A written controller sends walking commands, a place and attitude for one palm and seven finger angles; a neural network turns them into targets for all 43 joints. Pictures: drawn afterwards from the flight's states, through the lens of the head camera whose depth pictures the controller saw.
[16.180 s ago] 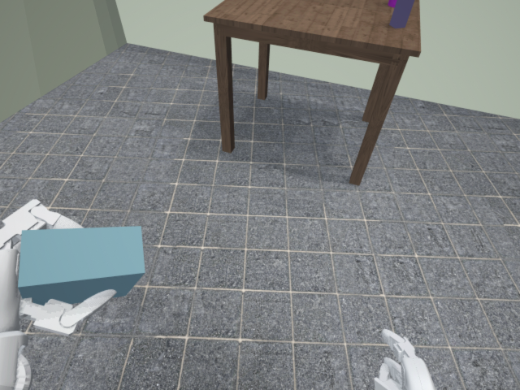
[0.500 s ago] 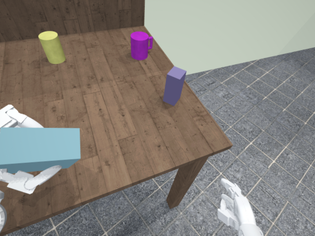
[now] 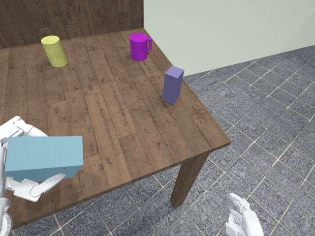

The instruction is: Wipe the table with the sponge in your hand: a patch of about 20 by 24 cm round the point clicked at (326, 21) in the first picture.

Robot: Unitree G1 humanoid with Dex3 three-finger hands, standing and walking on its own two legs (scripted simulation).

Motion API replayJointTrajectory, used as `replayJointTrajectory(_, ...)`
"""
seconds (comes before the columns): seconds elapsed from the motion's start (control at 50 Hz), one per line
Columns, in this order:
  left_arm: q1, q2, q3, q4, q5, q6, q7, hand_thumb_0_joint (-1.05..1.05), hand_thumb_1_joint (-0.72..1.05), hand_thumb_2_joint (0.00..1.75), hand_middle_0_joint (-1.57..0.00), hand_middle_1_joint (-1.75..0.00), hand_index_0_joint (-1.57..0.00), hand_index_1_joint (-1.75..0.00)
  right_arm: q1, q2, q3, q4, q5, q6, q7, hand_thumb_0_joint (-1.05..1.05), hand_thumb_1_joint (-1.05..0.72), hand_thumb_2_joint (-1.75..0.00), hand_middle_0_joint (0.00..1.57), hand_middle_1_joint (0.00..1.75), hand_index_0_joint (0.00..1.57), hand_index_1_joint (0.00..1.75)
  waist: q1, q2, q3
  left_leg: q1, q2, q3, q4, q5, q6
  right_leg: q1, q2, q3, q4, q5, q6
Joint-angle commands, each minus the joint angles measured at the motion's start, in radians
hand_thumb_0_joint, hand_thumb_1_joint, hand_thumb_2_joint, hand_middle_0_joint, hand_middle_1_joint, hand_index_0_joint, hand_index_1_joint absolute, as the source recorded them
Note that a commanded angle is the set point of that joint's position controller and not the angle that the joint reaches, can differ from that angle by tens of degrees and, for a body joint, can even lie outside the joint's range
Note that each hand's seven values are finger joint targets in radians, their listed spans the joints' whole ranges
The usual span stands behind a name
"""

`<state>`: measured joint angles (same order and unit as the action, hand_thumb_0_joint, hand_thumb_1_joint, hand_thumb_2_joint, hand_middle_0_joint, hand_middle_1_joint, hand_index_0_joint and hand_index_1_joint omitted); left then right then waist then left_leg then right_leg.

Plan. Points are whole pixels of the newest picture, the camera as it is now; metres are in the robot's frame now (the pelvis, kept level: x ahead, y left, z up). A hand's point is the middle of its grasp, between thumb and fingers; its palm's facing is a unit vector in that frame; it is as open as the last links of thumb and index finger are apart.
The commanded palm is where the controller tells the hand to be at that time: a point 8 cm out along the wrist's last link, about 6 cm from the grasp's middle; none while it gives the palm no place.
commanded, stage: look again from close up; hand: left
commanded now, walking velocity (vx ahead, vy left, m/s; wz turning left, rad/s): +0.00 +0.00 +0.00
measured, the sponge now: (56, 160) +0.23 +0.22 +0.13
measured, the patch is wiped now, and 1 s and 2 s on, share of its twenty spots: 0.00 0.00 0.00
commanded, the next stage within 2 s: come to a stop and stand still in 0.20 s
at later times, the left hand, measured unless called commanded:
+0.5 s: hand (47, 154) +0.23 +0.23 +0.15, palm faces +0.36 -0.85 -0.38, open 9.8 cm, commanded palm +0.17 +0.26 +0.17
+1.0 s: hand (54, 168) +0.21 +0.22 +0.13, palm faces +0.23 -0.88 -0.40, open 9.8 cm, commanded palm +0.16 +0.27 +0.17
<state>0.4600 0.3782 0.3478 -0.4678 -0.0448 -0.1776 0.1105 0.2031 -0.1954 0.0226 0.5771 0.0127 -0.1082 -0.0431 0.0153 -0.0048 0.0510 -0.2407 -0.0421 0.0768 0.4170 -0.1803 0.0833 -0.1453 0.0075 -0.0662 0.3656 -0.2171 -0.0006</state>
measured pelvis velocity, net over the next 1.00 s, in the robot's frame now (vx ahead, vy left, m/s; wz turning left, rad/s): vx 0.00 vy -0.01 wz -0.01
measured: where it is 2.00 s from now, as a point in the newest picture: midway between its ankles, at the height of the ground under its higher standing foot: outside the picture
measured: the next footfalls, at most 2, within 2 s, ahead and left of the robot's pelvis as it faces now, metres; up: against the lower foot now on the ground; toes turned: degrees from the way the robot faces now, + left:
none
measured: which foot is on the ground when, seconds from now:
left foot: down 0.00-1.00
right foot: down 0.00-1.00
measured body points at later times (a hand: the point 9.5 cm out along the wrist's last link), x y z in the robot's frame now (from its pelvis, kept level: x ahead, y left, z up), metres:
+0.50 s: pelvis +0.01 -0.02 +0.00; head +0.03 +0.00 +0.45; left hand +0.20 +0.28 +0.17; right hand +0.20 -0.24 -0.07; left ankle +0.03 +0.05 -0.74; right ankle -0.01 -0.12 -0.74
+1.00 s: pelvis +0.00 -0.01 -0.01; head +0.02 +0.01 +0.44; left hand +0.19 +0.26 +0.16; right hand +0.16 -0.24 -0.08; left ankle +0.03 +0.05 -0.74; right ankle -0.01 -0.12 -0.74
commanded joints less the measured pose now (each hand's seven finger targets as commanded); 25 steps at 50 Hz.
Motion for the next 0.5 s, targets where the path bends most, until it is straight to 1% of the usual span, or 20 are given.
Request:
replayJointTrajectory(0.0, -0.100, 0.170, 0.118, -0.215, -0.002, -0.057, 0.027, 0.00, 0.10, 1.30, -1.20, -1.60, -1.20, -1.60, -0.119, -0.133, -0.056, -0.153, 0.007, -0.061, -0.013, 0.00, -0.90, -0.90, 0.20, 0.30, 0.20, 0.30, -0.002, 0.058, -0.145, 0.047, 0.140, -0.172, -0.104, -0.023, -0.074, 0.023, -0.065, 0.094, -0.049, 0.068, -0.021)
replayJointTrajectory(0.02, -0.105, 0.127, 0.077, -0.209, -0.006, -0.059, 0.022, 0.00, 0.10, 1.30, -1.20, -1.60, -1.20, -1.60, -0.106, -0.135, -0.052, -0.153, -0.001, -0.057, -0.013, 0.00, -0.90, -0.90, 0.20, 0.30, 0.20, 0.30, -0.004, 0.043, -0.137, 0.041, 0.136, -0.175, -0.102, -0.026, -0.066, 0.023, -0.063, 0.089, -0.056, 0.065, -0.023)
replayJointTrajectory(0.04, -0.128, 0.152, 0.089, -0.245, -0.005, -0.061, 0.023, 0.00, 0.10, 1.30, -1.20, -1.60, -1.20, -1.60, -0.107, -0.137, -0.059, -0.160, 0.003, -0.061, -0.013, 0.00, -0.90, -0.90, 0.20, 0.30, 0.20, 0.30, -0.005, 0.069, -0.147, 0.052, 0.136, -0.179, -0.098, -0.015, -0.069, 0.026, -0.067, 0.098, -0.049, 0.075, -0.027)
replayJointTrajectory(0.08, -0.138, 0.166, 0.099, -0.263, -0.005, -0.064, 0.026, 0.00, 0.10, 1.30, -1.20, -1.60, -1.20, -1.60, -0.108, -0.136, -0.059, -0.157, 0.001, -0.063, -0.015, 0.00, -0.90, -0.90, 0.20, 0.30, 0.20, 0.30, -0.002, 0.072, -0.158, 0.053, 0.136, -0.179, -0.086, 0.008, -0.064, 0.039, -0.072, 0.103, -0.043, 0.098, -0.028)
replayJointTrajectory(0.1, -0.129, 0.189, 0.124, -0.264, -0.002, -0.062, 0.033, 0.00, 0.10, 1.30, -1.20, -1.60, -1.20, -1.60, -0.122, -0.134, -0.057, -0.152, 0.005, -0.066, -0.017, 0.00, -0.90, -0.90, 0.20, 0.30, 0.20, 0.30, 0.000, 0.094, -0.164, 0.065, 0.130, -0.169, -0.079, 0.019, -0.064, 0.030, -0.071, 0.104, -0.043, 0.104, -0.027)
replayJointTrajectory(0.12, -0.119, 0.148, 0.090, -0.258, -0.009, -0.066, 0.028, 0.00, 0.10, 1.30, -1.20, -1.60, -1.20, -1.60, -0.112, -0.133, -0.052, -0.153, -0.002, -0.062, -0.015, 0.00, -0.90, -0.90, 0.20, 0.30, 0.20, 0.30, 0.000, 0.085, -0.167, 0.063, 0.131, -0.174, -0.080, 0.027, -0.061, 0.036, -0.070, 0.096, -0.044, 0.105, -0.028)
replayJointTrajectory(0.14, -0.128, 0.169, 0.101, -0.287, -0.008, -0.067, 0.030, 0.00, 0.10, 1.30, -1.20, -1.60, -1.20, -1.60, -0.110, -0.134, -0.058, -0.157, 0.002, -0.066, -0.015, 0.00, -0.90, -0.90, 0.20, 0.30, 0.20, 0.30, -0.002, 0.105, -0.179, 0.074, 0.131, -0.181, -0.073, 0.069, -0.067, 0.047, -0.072, 0.099, -0.032, 0.129, -0.032)
replayJointTrajectory(0.18, -0.109, 0.169, 0.107, -0.281, -0.012, -0.067, 0.028, 0.00, 0.10, 1.30, -1.20, -1.60, -1.20, -1.60, -0.108, -0.133, -0.057, -0.156, 0.001, -0.063, -0.014, 0.00, -0.90, -0.90, 0.20, 0.30, 0.20, 0.30, 0.000, 0.104, -0.188, 0.081, 0.133, -0.175, -0.059, 0.115, -0.067, 0.050, -0.077, 0.102, -0.030, 0.158, -0.031)
replayJointTrajectory(0.2, -0.085, 0.183, 0.128, -0.267, -0.008, -0.062, 0.033, 0.00, 0.10, 1.30, -1.20, -1.60, -1.20, -1.60, -0.120, -0.133, -0.056, -0.151, 0.006, -0.065, -0.015, 0.00, -0.90, -0.90, 0.20, 0.30, 0.20, 0.30, 0.002, 0.107, -0.184, 0.089, 0.131, -0.169, -0.057, 0.125, -0.071, 0.038, -0.073, 0.098, -0.028, 0.155, -0.029)
replayJointTrajectory(0.22, -0.072, 0.141, 0.092, -0.250, -0.016, -0.064, 0.027, 0.00, 0.10, 1.30, -1.20, -1.60, -1.20, -1.60, -0.108, -0.132, -0.050, -0.153, -0.002, -0.058, -0.013, 0.00, -0.90, -0.90, 0.20, 0.30, 0.20, 0.30, 0.000, 0.091, -0.177, 0.079, 0.132, -0.172, -0.064, 0.123, -0.068, 0.040, -0.070, 0.090, -0.033, 0.151, -0.029)
replayJointTrajectory(0.24, -0.069, 0.160, 0.108, -0.245, -0.018, -0.059, 0.027, 0.00, 0.10, 1.30, -1.20, -1.60, -1.20, -1.60, -0.106, -0.131, -0.056, -0.158, 0.003, -0.057, -0.013, 0.00, -0.90, -0.90, 0.20, 0.30, 0.20, 0.30, -0.001, 0.074, -0.171, 0.082, 0.134, -0.174, -0.062, 0.139, -0.071, 0.040, -0.072, 0.096, -0.034, 0.164, -0.029)
replayJointTrajectory(0.28, -0.067, 0.157, 0.110, -0.232, -0.020, -0.054, 0.025, 0.00, 0.10, 1.30, -1.20, -1.60, -1.20, -1.60, -0.101, -0.135, -0.059, -0.156, 0.005, -0.050, -0.013, 0.00, -0.90, -0.90, 0.20, 0.30, 0.20, 0.30, -0.003, 0.054, -0.180, 0.087, 0.136, -0.167, -0.051, 0.151, -0.069, 0.041, -0.078, 0.104, -0.038, 0.181, -0.028)
replayJointTrajectory(0.3, -0.044, 0.160, 0.121, -0.208, -0.018, -0.048, 0.028, 0.00, 0.10, 1.30, -1.20, -1.60, -1.20, -1.60, -0.113, -0.133, -0.057, -0.152, 0.009, -0.049, -0.015, 0.00, -0.90, -0.90, 0.20, 0.30, 0.20, 0.30, -0.001, 0.063, -0.173, 0.094, 0.134, -0.163, -0.054, 0.149, -0.070, 0.027, -0.074, 0.100, -0.041, 0.174, -0.025)
replayJointTrajectory(0.32, -0.038, 0.126, 0.089, -0.194, -0.023, -0.048, 0.022, 0.00, 0.10, 1.30, -1.20, -1.60, -1.20, -1.60, -0.102, -0.134, -0.052, -0.154, 0.002, -0.041, -0.013, 0.00, -0.90, -0.90, 0.20, 0.30, 0.20, 0.30, -0.003, 0.045, -0.165, 0.085, 0.135, -0.162, -0.056, 0.152, -0.064, 0.029, -0.072, 0.093, -0.046, 0.180, -0.024)
replayJointTrajectory(0.34, -0.052, 0.147, 0.104, -0.211, -0.023, -0.044, 0.023, 0.00, 0.10, 1.30, -1.20, -1.60, -1.20, -1.60, -0.103, -0.137, -0.059, -0.161, 0.008, -0.041, -0.014, 0.00, -0.90, -0.90, 0.20, 0.30, 0.20, 0.30, -0.004, 0.046, -0.173, 0.085, 0.135, -0.165, -0.051, 0.176, -0.068, 0.042, -0.076, 0.102, -0.042, 0.200, -0.026)
replayJointTrajectory(0.38, -0.066, 0.151, 0.103, -0.221, -0.023, -0.041, 0.023, 0.00, 0.10, 1.30, -1.20, -1.60, -1.20, -1.60, -0.106, -0.136, -0.058, -0.164, 0.009, -0.037, -0.016, 0.00, -0.90, -0.90, 0.20, 0.30, 0.20, 0.30, -0.003, 0.033, -0.183, 0.095, 0.136, -0.162, -0.039, 0.204, -0.067, 0.046, -0.085, 0.107, -0.040, 0.229, -0.024)
replayJointTrajectory(0.4, -0.053, 0.165, 0.119, -0.215, -0.021, -0.038, 0.027, 0.00, 0.10, 1.30, -1.20, -1.60, -1.20, -1.60, -0.121, -0.132, -0.055, -0.159, 0.013, -0.038, -0.019, 0.00, -0.90, -0.90, 0.20, 0.30, 0.20, 0.30, -0.002, 0.038, -0.185, 0.105, 0.135, -0.154, -0.036, 0.205, -0.064, 0.036, -0.082, 0.106, -0.040, 0.228, -0.021)
replayJointTrajectory(0.42, -0.052, 0.129, 0.084, -0.209, -0.026, -0.038, 0.022, 0.00, 0.10, 1.30, -1.20, -1.60, -1.20, -1.60, -0.110, -0.133, -0.049, -0.161, 0.005, -0.032, -0.017, 0.00, -0.90, -0.90, 0.20, 0.30, 0.20, 0.30, -0.003, 0.031, -0.182, 0.097, 0.135, -0.156, -0.041, 0.199, -0.058, 0.045, -0.081, 0.096, -0.043, 0.226, -0.020)
replayJointTrajectory(0.44, -0.074, 0.150, 0.095, -0.238, -0.025, -0.036, 0.024, 0.00, 0.10, 1.30, -1.20, -1.60, -1.20, -1.60, -0.111, -0.135, -0.057, -0.166, 0.010, -0.034, -0.018, 0.00, -0.90, -0.90, 0.20, 0.30, 0.20, 0.30, -0.004, 0.041, -0.187, 0.103, 0.135, -0.158, -0.035, 0.215, -0.062, 0.049, -0.085, 0.106, -0.039, 0.241, -0.023)
replayJointTrajectory(0.48, -0.098, 0.156, 0.094, -0.259, -0.024, -0.037, 0.025, 0.00, 0.10, 1.30, -1.20, -1.60, -1.20, -1.60, -0.112, -0.137, -0.056, -0.166, 0.009, -0.034, -0.018, 0.00, -0.90, -0.90, 0.20, 0.30, 0.20, 0.30, -0.004, 0.054, -0.189, 0.104, 0.136, -0.163, -0.037, 0.220, -0.064, 0.052, -0.086, 0.105, -0.035, 0.235, -0.024)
